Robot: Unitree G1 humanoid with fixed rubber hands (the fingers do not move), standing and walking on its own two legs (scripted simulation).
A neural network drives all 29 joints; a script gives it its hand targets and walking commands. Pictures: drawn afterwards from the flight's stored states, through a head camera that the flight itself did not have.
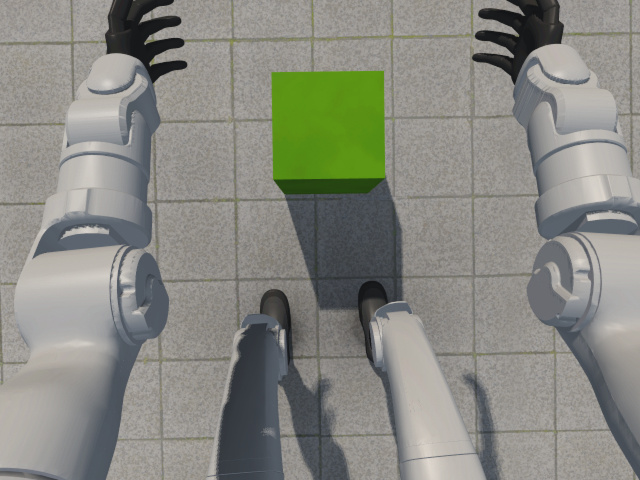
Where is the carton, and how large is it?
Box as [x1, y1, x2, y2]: [271, 71, 384, 193]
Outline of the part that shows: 383,71 271,72 273,179 284,193 368,192 384,178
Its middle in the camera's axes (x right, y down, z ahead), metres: +0.02 -0.22 +0.85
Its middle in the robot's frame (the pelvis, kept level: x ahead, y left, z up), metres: +0.57 -0.03 -0.54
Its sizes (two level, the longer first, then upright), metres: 0.210 0.200 0.250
